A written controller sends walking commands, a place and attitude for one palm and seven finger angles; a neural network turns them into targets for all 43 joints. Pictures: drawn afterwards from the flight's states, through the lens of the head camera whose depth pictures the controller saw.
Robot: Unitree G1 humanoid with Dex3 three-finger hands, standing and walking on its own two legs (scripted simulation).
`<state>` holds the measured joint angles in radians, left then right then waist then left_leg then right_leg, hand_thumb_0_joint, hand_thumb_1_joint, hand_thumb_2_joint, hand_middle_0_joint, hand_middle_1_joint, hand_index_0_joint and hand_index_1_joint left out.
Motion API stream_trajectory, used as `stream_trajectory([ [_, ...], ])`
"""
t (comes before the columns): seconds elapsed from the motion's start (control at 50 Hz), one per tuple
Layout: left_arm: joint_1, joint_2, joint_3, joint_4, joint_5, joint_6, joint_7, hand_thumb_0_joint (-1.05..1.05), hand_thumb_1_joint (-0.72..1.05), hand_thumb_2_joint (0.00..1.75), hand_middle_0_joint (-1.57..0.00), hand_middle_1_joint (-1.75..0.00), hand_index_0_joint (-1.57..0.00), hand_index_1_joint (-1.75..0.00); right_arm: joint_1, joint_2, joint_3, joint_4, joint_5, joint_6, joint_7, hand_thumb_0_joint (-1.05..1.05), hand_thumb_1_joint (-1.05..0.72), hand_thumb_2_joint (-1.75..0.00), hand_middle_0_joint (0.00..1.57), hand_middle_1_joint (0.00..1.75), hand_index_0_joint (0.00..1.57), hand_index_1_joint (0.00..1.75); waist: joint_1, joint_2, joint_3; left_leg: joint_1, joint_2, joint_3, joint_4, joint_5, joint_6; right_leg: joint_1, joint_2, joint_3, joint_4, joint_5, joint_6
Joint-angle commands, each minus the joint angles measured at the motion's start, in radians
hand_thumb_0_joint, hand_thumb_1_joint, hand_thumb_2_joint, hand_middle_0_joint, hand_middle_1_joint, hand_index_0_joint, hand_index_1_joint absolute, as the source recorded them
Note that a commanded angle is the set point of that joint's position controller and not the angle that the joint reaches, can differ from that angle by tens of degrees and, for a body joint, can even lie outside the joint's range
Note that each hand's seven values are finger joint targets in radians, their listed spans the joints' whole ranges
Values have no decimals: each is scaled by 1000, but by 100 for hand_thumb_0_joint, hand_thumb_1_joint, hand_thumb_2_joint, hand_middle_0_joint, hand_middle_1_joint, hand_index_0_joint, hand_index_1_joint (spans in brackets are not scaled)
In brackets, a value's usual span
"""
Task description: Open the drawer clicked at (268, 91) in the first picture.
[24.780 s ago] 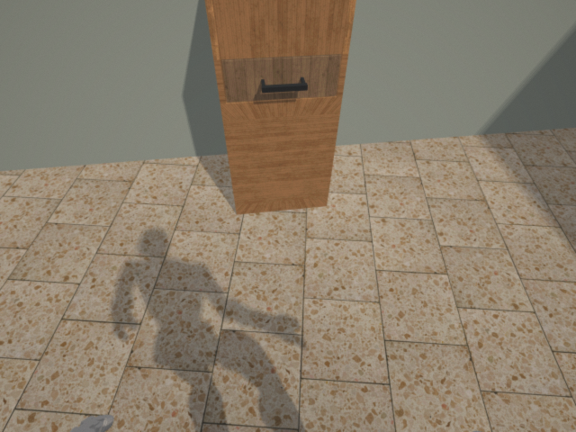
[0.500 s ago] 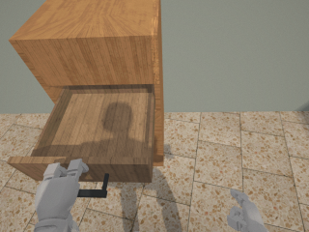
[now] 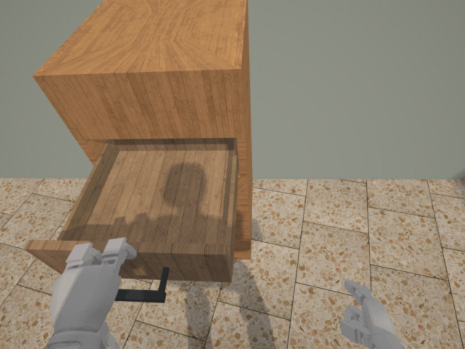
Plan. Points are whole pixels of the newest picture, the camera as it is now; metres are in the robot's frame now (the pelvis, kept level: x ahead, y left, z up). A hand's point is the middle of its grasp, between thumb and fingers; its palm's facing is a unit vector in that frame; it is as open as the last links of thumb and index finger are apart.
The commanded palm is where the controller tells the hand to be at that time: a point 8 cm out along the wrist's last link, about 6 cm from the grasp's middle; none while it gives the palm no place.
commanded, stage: lift the hand off the handle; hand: left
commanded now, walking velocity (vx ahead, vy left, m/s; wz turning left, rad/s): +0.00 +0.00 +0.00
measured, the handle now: (129, 283) +0.24 +0.25 -0.08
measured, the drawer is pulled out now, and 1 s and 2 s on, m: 0.30 0.30 0.30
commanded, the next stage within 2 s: draw the hand back to the body in 0.72 s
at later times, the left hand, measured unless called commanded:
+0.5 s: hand (87, 289) +0.18 +0.25 +0.06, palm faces +0.05 -0.09 -0.99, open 13.8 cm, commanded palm +0.16 +0.24 +0.11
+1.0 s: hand (89, 278) +0.19 +0.24 +0.08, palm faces +0.06 -0.10 -0.99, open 13.8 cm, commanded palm +0.16 +0.24 +0.13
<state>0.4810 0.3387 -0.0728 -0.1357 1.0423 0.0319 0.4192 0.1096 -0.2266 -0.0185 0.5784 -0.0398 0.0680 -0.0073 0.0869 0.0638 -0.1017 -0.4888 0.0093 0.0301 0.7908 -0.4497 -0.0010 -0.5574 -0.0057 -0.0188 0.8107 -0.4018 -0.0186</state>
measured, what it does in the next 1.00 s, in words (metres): stands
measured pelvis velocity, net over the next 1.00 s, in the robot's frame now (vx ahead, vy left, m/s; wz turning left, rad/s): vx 0.01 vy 0.01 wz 0.00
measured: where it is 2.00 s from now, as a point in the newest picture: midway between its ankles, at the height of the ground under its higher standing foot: outside the picture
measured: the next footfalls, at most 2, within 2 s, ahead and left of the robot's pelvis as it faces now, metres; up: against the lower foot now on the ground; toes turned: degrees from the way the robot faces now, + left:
none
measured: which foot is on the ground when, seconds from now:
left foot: down 0.00-1.00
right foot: down 0.00-1.00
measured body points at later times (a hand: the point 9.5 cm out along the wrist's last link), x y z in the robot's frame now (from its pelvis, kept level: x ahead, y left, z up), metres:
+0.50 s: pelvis +0.00 +0.00 +0.01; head +0.02 -0.03 +0.46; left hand +0.18 +0.25 +0.11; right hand +0.22 -0.21 -0.09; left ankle -0.03 +0.12 -0.71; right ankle +0.00 -0.11 -0.71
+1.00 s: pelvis +0.01 +0.01 +0.02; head +0.03 -0.03 +0.47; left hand +0.18 +0.24 +0.13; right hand +0.23 -0.19 -0.08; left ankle -0.03 +0.12 -0.71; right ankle +0.00 -0.11 -0.71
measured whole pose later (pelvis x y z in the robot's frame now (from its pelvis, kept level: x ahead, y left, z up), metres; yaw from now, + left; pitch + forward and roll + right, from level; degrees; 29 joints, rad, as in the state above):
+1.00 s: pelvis +0.01 +0.01 +0.02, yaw +0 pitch +4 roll +0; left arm 0.47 0.38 -0.05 -0.29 0.99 0.05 0.27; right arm 0.10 -0.22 0.00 0.59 -0.02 0.07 0.00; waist 0.11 0.09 -0.06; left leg -0.31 0.00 0.03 0.61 -0.37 0.01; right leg -0.38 -0.01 -0.02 0.62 -0.32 -0.01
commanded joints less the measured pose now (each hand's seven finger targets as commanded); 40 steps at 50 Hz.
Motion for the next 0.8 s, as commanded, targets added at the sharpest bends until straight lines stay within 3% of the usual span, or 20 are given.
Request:
stream_trajectory([
  [0.0, -20, 166, 145, -203, -6, 9, 38, 0, -50, 30, -30, -120, -30, -120, -120, -93, -27, -159, 2, -48, -9, 0, -90, -90, 20, 30, 20, 30, -1, -51, -164, 80, -36, -6, -109, 318, 13, 163, 21, 28, -133, 339, -19],
  [0.04, -64, 154, 125, -205, -19, 15, 23, 0, -50, 30, -30, -120, -30, -120, -128, -93, -28, -152, 5, -47, -13, 0, -90, -90, 20, 30, 20, 30, -13, -60, -123, 78, -34, -7, -121, 282, 18, 153, 17, 21, -152, 302, -14],
  [0.12, -71, 151, 109, -226, -31, 10, -12, 0, -50, 30, -30, -120, -30, -120, -126, -94, -23, -151, 2, -53, -19, 0, -90, -90, 20, 30, 20, 30, -9, -78, -143, 99, -36, -8, -135, 293, 22, 182, 10, 20, -167, 314, -9],
  [0.3, -62, 208, 177, -253, -33, -9, -33, 0, -50, 30, -30, -120, -30, -120, -134, -97, -23, -149, 3, -48, -20, 0, -90, -90, 20, 30, 20, 30, 11, -62, -125, 115, -36, -7, -169, 311, 15, 219, 11, 30, -197, 331, -13],
  [0.4, -49, 193, 163, -285, -52, -3, -47, 0, -50, 30, -30, -120, -30, -120, -140, -97, -26, -148, 10, -50, -19, 0, -90, -90, 20, 30, 20, 30, 7, -26, -134, 149, -32, -6, -183, 344, 13, 234, 11, 26, -211, 348, -13],
  [0.44, -59, 166, 126, -300, -62, 1, -62, 0, -50, 30, -30, -120, -30, -120, -138, -98, -25, -148, 11, -51, -14, 0, -90, -90, 20, 30, 20, 30, 1, -53, -110, 151, -29, -10, -192, 339, 18, 230, 9, 9, -216, 330, -9],
  [0.48, -71, 187, 142, -299, -57, 1, -73, 0, -50, 30, -30, -120, -30, -120, -138, -99, -24, -149, 9, -51, -17, 0, -90, -90, 20, 30, 20, 30, 6, -77, -108, 153, -28, -10, -201, 334, 21, 233, 9, 7, -225, 321, -6],
  [0.6, -66, 211, 162, -335, -52, 12, -87, 0, -50, 30, -30, -120, -30, -120, -151, -101, -16, -159, 15, -48, -13, 0, -90, -90, 20, 30, 20, 30, 21, -38, -105, 176, -22, -12, -231, 368, 10, 264, 13, 10, -244, 325, -14],
  [0.64, -92, 164, 113, -312, -51, 17, -97, 0, -50, 30, -30, -120, -30, -120, -144, -94, -15, -149, 17, -46, -8, 0, -90, -90, 20, 30, 20, 30, 9, -48, -73, 180, -21, -13, -238, 355, 12, 243, 14, -7, -246, 299, -13],
  [0.72, -88, 161, 102, -324, -43, 19, -109, 0, -50, 30, -30, -120, -30, -120, -131, -94, -13, -160, 15, -52, -2, 0, -90, -90, 20, 30, 20, 30, 19, -55, -120, 197, -20, -11, -244, 374, 13, 266, 13, -7, -247, 303, -14],
  [0.78, -113, 160, 94, -323, -34, 15, -111, 0, -50, 30, -30, -120, -30, -120, -138, -93, -15, -156, 15, -50, 0, 0, -90, -90, 20, 30, 20, 30, 17, -48, -99, 203, -18, -11, -248, 391, 12, 260, 18, -8, -253, 315, -16],
])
